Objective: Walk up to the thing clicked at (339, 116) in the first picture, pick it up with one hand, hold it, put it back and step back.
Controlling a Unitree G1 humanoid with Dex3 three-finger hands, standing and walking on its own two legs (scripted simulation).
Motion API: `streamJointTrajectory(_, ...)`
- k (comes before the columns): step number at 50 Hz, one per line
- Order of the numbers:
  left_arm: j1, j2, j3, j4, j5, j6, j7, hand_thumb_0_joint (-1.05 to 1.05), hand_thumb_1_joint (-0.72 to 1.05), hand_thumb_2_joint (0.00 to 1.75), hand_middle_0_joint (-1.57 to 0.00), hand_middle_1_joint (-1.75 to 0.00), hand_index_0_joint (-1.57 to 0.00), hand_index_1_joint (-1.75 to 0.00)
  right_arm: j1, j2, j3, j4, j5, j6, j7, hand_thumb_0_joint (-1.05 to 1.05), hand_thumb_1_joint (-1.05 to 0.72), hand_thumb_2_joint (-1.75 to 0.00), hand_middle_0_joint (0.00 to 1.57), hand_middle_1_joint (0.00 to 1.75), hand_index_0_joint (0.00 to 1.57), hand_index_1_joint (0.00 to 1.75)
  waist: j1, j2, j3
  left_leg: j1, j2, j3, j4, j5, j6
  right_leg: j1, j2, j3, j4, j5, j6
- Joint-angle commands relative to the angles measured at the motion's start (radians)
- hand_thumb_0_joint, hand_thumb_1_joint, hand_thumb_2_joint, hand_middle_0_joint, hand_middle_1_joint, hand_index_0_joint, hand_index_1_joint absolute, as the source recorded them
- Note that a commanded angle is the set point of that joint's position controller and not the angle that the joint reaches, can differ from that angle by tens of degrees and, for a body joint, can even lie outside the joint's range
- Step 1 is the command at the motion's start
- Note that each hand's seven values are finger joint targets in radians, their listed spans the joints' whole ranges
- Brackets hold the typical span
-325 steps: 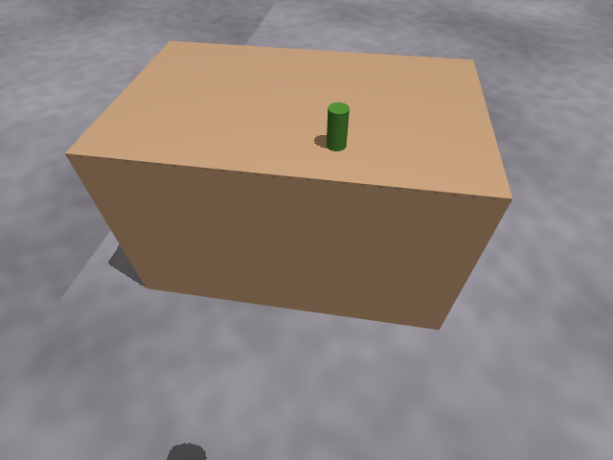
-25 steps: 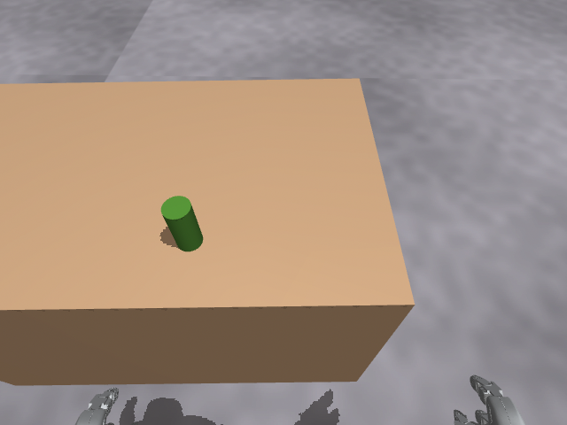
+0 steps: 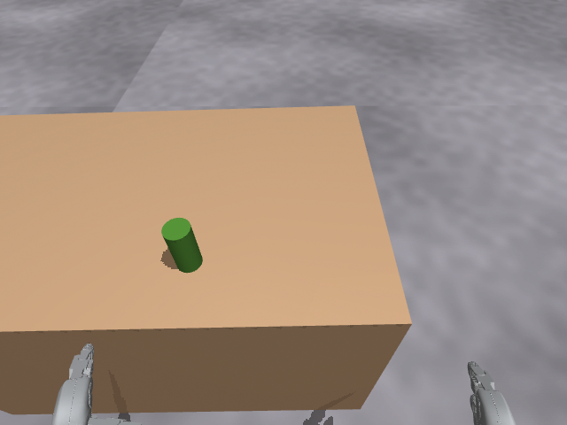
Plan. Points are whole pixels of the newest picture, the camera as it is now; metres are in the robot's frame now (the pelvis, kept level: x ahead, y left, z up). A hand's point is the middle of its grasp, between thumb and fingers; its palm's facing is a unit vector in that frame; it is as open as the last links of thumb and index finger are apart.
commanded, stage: rise first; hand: left
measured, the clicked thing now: (183, 246) +0.45 +0.22 -0.07
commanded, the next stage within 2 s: go down in 0.90 s
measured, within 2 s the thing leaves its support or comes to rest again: neither
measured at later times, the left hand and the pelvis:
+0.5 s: hand (100, 398) +0.17 +0.25 -0.01, palm faces +0.27 -0.90 -0.35, open 17.5 cm; pelvis -0.01 +0.00 +0.00, yaw +0 degrees
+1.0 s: hand (81, 394) +0.17 +0.26 +0.02, palm faces +0.31 -0.87 -0.38, open 17.6 cm; pelvis -0.01 +0.00 +0.00, yaw +1 degrees
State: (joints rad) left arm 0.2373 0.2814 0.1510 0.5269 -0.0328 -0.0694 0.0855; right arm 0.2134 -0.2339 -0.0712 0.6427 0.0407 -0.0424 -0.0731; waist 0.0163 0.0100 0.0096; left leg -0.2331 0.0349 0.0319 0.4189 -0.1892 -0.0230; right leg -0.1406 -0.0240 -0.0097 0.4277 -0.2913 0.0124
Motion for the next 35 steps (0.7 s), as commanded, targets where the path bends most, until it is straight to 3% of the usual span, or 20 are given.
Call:
streamJointTrajectory(1,-0.033,0.187,0.084,-0.227,-0.006,-0.050,0.014,0.00,-0.54,0.01,-0.05,-0.05,-0.05,-0.05,-0.047,-0.140,-0.036,-0.165,-0.006,-0.042,-0.012,0.00,0.53,-0.03,0.05,0.05,0.05,0.05,0.009,0.010,-0.098,0.130,-0.026,0.038,-0.038,0.208,0.027,-0.028,0.017,-0.027,-0.078,0.278,-0.012)
streamJointTrajectory(5,-0.002,0.183,0.081,-0.331,-0.011,-0.055,0.002,0.00,-0.53,0.01,-0.04,-0.05,-0.05,-0.04,0.016,-0.120,-0.025,-0.154,-0.005,-0.042,-0.004,0.00,0.54,-0.03,0.05,0.05,0.05,0.05,0.003,0.035,-0.056,0.141,-0.025,0.040,-0.056,0.179,0.026,-0.039,0.019,-0.034,-0.093,0.246,-0.015)
streamJointTrajectory(7,0.012,0.182,0.094,-0.339,-0.013,-0.052,-0.001,0.00,-0.53,0.01,-0.04,-0.05,-0.04,-0.04,-0.038,-0.155,-0.054,-0.171,-0.009,-0.049,-0.005,0.00,0.54,-0.03,0.05,0.05,0.05,0.05,0.008,0.018,-0.050,0.137,-0.024,0.038,-0.059,0.160,0.028,-0.037,0.019,-0.032,-0.099,0.226,-0.015)
streamJointTrajectory(8,-0.011,0.207,0.110,-0.398,-0.014,-0.058,-0.001,0.00,-0.54,0.01,-0.04,-0.05,-0.05,-0.04,-0.040,-0.148,-0.052,-0.168,-0.009,-0.050,-0.003,0.00,0.53,-0.03,0.05,0.05,0.05,0.05,0.011,0.036,-0.061,0.143,-0.024,0.037,-0.060,0.161,0.028,-0.032,0.018,-0.033,-0.100,0.225,-0.016)
streamJointTrajectory(10,0.032,0.159,0.076,-0.409,-0.014,-0.061,-0.009,0.00,-0.54,0.01,-0.05,-0.05,-0.05,-0.05,-0.045,-0.110,-0.022,-0.172,-0.009,-0.054,0.004,0.00,0.53,-0.03,0.05,0.05,0.05,0.05,0.011,0.013,-0.064,0.147,-0.023,0.035,-0.057,0.185,0.031,-0.025,0.019,-0.036,-0.098,0.248,-0.014)
streamJointTrajectory(11,0.035,0.175,0.092,-0.421,-0.016,-0.063,-0.007,0.00,-0.54,0.02,-0.04,-0.05,-0.05,-0.05,-0.059,-0.142,-0.051,-0.166,-0.010,-0.056,0.000,0.00,0.53,-0.04,0.05,0.05,0.05,0.05,0.011,0.012,-0.068,0.155,-0.023,0.035,-0.055,0.191,0.031,-0.017,0.019,-0.035,-0.098,0.251,-0.014)
streamJointTrajectory(13,0.037,0.175,0.098,-0.449,-0.012,-0.069,-0.007,0.00,-0.56,0.02,-0.05,-0.05,-0.05,-0.05,-0.086,-0.123,-0.024,-0.212,-0.014,-0.060,0.001,0.00,0.52,-0.04,0.05,0.05,0.05,0.05,0.017,-0.017,-0.090,0.160,-0.023,0.033,-0.050,0.194,0.035,0.003,0.018,-0.035,-0.100,0.257,-0.010)
streamJointTrajectory(14,0.041,0.200,0.127,-0.463,-0.011,-0.073,-0.003,0.00,-0.56,0.03,-0.05,-0.05,-0.05,-0.05,-0.086,-0.134,-0.041,-0.188,-0.014,-0.057,-0.001,0.00,0.52,-0.04,0.05,0.05,0.05,0.05,0.028,0.002,-0.089,0.158,-0.023,0.032,-0.055,0.205,0.032,0.010,0.018,-0.036,-0.095,0.265,-0.014)
streamJointTrajectory(15,0.036,0.187,0.107,-0.475,-0.012,-0.076,-0.006,0.00,-0.56,0.03,-0.05,-0.06,-0.05,-0.06,-0.078,-0.158,-0.056,-0.207,-0.016,-0.059,-0.003,0.00,0.52,-0.04,0.05,0.05,0.05,0.05,0.011,0.007,-0.084,0.163,-0.023,0.035,-0.058,0.183,0.032,0.000,0.019,-0.034,-0.103,0.241,-0.014)
streamJointTrajectory(17,0.071,0.171,0.104,-0.484,-0.012,-0.081,-0.008,0.00,-0.58,0.03,-0.06,-0.06,-0.06,-0.06,-0.045,-0.115,-0.034,-0.143,-0.016,-0.056,0.000,0.00,0.50,-0.05,0.05,0.05,0.05,0.05,0.030,0.028,-0.035,0.144,-0.025,0.033,-0.071,0.152,0.030,-0.016,0.018,-0.038,-0.107,0.207,-0.019)
streamJointTrajectory(18,0.051,0.177,0.108,-0.504,-0.012,-0.085,-0.009,0.00,-0.58,0.03,-0.06,-0.06,-0.05,-0.06,-0.067,-0.141,-0.051,-0.171,-0.018,-0.060,-0.001,0.00,0.50,-0.04,0.05,0.05,0.05,0.05,0.016,0.020,-0.046,0.153,-0.024,0.034,-0.071,0.143,0.030,-0.019,0.018,-0.036,-0.111,0.196,-0.018)
streamJointTrajectory(19,0.070,0.197,0.137,-0.507,-0.012,-0.088,-0.006,0.00,-0.58,0.03,-0.06,-0.06,-0.05,-0.06,-0.066,-0.125,-0.039,-0.173,-0.020,-0.062,0.000,0.00,0.50,-0.05,0.05,0.05,0.05,0.05,0.030,0.006,-0.065,0.153,-0.026,0.033,-0.067,0.146,0.034,0.002,0.015,-0.037,-0.114,0.199,-0.014)
streamJointTrajectory(21,0.085,0.166,0.102,-0.523,-0.011,-0.096,-0.015,0.00,-0.57,0.02,-0.06,-0.06,-0.06,-0.06,-0.071,-0.140,-0.051,-0.180,-0.020,-0.066,0.000,0.00,0.50,-0.05,0.05,0.05,0.05,0.05,0.013,-0.002,-0.051,0.160,-0.025,0.035,-0.070,0.139,0.036,-0.010,0.017,-0.035,-0.115,0.196,-0.014)
streamJointTrajectory(24,0.076,0.192,0.134,-0.541,-0.013,-0.103,-0.013,0.00,-0.59,0.03,-0.06,-0.06,-0.06,-0.06,-0.057,-0.160,-0.069,-0.186,-0.021,-0.069,-0.004,0.00,0.50,-0.05,0.05,0.05,0.05,0.05,0.005,-0.009,-0.046,0.165,-0.025,0.034,-0.075,0.131,0.036,-0.017,0.018,-0.038,-0.123,0.190,-0.012)
streamJointTrajectory(25,0.083,0.183,0.129,-0.556,-0.012,-0.107,-0.015,0.00,-0.58,0.03,-0.06,-0.06,-0.06,-0.06,-0.059,-0.134,-0.047,-0.176,-0.020,-0.072,-0.001,0.00,0.50,-0.05,0.05,0.05,0.05,0.05,0.016,-0.002,-0.039,0.163,-0.025,0.033,-0.078,0.127,0.035,-0.018,0.018,-0.038,-0.121,0.184,-0.014)
streamJointTrajectory(28,0.099,0.183,0.137,-0.565,-0.015,-0.115,-0.018,0.00,-0.59,0.03,-0.06,-0.06,-0.06,-0.06,-0.053,-0.145,-0.061,-0.172,-0.021,-0.078,0.001,0.00,0.50,-0.05,0.05,0.05,0.05,0.05,0.014,-0.004,-0.035,0.162,-0.024,0.029,-0.083,0.109,0.036,-0.015,0.021,-0.043,-0.125,0.161,-0.015)
streamJointTrajectory(30,0.089,0.176,0.129,-0.583,-0.012,-0.124,-0.022,0.00,-0.59,0.03,-0.06,-0.06,-0.06,-0.07,-0.054,-0.118,-0.042,-0.166,-0.020,-0.082,0.006,0.00,0.49,-0.05,0.05,0.05,0.05,0.05,0.017,0.011,-0.025,0.156,-0.023,0.030,-0.085,0.100,0.034,-0.015,0.022,-0.041,-0.123,0.153,-0.017)
streamJointTrajectory(31,0.095,0.199,0.157,-0.589,-0.013,-0.128,-0.017,0.00,-0.59,0.04,-0.06,-0.06,-0.06,-0.06,-0.052,-0.153,-0.076,-0.175,-0.021,-0.084,0.002,0.00,0.50,-0.05,0.05,0.05,0.05,0.05,0.020,0.023,-0.037,0.157,-0.022,0.028,-0.087,0.109,0.033,-0.010,0.021,-0.040,-0.120,0.163,-0.020)
streamJointTrajectory(33,0.093,0.186,0.141,-0.613,-0.013,-0.136,-0.021,0.00,-0.58,0.04,-0.06,-0.06,-0.06,-0.06,-0.058,-0.121,-0.045,-0.184,-0.019,-0.088,0.006,0.00,0.50,-0.05,0.05,0.05,0.05,0.05,0.018,0.026,-0.036,0.164,-0.026,0.033,-0.083,0.108,0.034,-0.015,0.020,-0.039,-0.125,0.158,-0.018)
streamJointTrajectory(35,0.111,0.184,0.146,-0.592,-0.012,-0.136,-0.020,0.00,-0.60,0.05,-0.06,-0.06,-0.06,-0.07,-0.057,-0.147,-0.073,-0.180,-0.021,-0.091,0.003,0.00,0.49,-0.05,0.05,0.05,0.05,0.05,0.016,0.000,-0.019,0.153,-0.024,0.029,-0.085,0.109,0.034,-0.014,0.021,-0.042,-0.124,0.164,-0.015)
